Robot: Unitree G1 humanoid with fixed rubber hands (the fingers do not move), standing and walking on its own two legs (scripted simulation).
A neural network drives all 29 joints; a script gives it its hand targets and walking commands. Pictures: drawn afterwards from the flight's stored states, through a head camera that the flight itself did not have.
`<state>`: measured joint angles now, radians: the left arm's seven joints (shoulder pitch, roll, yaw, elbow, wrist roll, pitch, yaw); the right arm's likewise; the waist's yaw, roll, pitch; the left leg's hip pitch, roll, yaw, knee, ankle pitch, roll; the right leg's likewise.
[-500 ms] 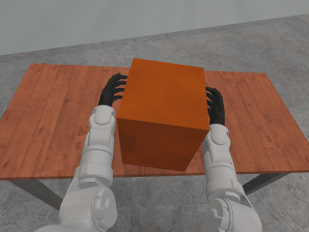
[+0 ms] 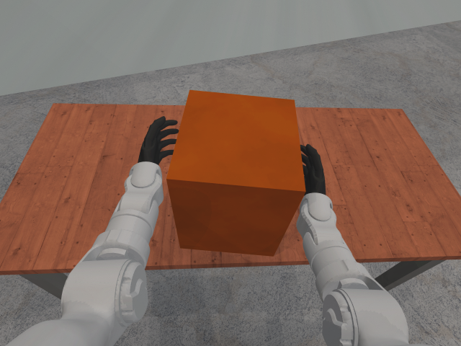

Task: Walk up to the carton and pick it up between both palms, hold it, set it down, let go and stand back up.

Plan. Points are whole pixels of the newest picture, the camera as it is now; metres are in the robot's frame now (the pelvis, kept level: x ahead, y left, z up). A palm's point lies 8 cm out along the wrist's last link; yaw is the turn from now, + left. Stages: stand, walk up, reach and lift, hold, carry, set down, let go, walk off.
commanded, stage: set down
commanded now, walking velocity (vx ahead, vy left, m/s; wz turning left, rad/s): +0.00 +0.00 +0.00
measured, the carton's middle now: (234, 178) +0.41 -0.04 +0.02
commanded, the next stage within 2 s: none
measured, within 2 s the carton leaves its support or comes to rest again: neither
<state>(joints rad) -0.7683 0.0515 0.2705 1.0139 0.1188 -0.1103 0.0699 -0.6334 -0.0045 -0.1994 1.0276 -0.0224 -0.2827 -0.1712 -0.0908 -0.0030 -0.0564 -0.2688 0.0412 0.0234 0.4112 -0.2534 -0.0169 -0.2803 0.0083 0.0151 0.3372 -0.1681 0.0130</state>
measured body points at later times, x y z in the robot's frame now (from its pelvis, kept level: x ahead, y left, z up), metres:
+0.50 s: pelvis -0.05 +0.00 +0.00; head -0.05 +0.01 +0.45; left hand +0.37 +0.13 +0.07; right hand +0.31 -0.20 +0.05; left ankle -0.04 +0.12 -0.74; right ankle -0.01 -0.13 -0.74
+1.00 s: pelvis -0.05 +0.00 +0.00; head -0.07 +0.00 +0.45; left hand +0.30 +0.17 +0.04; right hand +0.26 -0.20 +0.03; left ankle -0.04 +0.12 -0.74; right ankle -0.01 -0.13 -0.74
